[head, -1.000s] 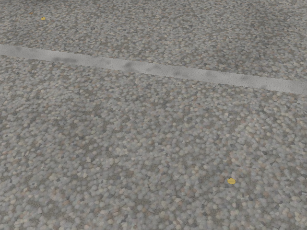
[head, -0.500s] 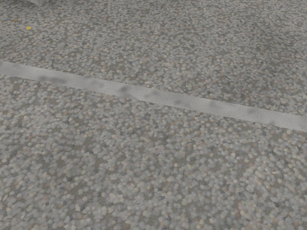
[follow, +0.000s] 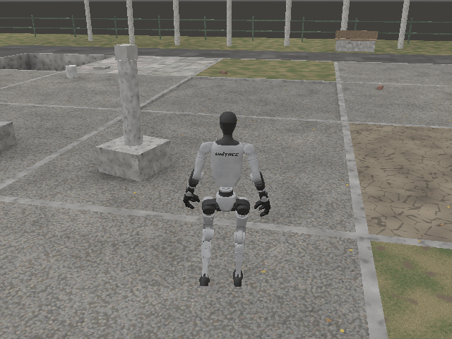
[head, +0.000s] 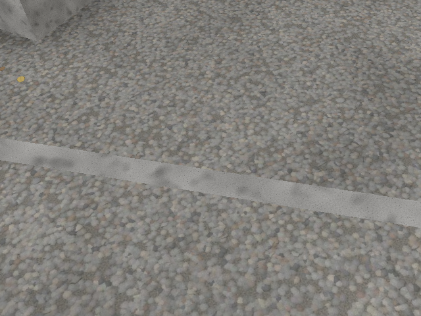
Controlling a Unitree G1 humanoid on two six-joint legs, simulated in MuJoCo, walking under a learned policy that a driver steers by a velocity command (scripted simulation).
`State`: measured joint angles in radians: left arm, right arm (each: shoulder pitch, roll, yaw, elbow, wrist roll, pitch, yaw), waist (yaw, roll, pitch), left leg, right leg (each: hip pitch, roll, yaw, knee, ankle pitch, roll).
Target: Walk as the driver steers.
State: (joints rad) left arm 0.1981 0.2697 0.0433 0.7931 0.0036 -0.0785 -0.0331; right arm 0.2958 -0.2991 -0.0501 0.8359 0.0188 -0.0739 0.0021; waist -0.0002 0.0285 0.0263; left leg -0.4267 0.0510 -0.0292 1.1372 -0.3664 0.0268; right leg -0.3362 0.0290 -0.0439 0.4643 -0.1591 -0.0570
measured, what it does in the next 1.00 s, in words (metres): walks ahead, turning right: left foot, then right foot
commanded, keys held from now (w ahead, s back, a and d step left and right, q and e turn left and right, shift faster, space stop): w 0.12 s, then w+e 0.88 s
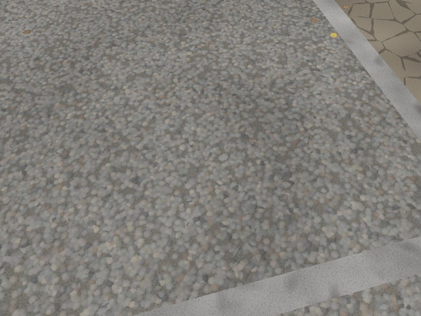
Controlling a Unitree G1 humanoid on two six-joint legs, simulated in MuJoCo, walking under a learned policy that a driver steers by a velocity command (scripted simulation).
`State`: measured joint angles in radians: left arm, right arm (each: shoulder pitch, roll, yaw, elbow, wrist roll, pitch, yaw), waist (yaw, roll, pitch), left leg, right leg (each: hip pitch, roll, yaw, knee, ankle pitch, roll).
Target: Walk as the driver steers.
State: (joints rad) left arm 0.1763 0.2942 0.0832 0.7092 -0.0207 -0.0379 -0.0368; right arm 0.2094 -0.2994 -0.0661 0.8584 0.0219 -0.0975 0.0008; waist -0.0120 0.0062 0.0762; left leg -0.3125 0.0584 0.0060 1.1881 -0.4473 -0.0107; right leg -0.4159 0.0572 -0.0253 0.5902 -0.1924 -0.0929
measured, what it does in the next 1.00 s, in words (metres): walks ahead: left foot, then right foot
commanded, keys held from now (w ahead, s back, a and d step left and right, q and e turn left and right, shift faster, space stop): w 0.72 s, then w+q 0.14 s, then no key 0.14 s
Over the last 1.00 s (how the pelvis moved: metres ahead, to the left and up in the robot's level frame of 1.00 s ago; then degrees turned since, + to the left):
0.50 -0.06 -0.01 -26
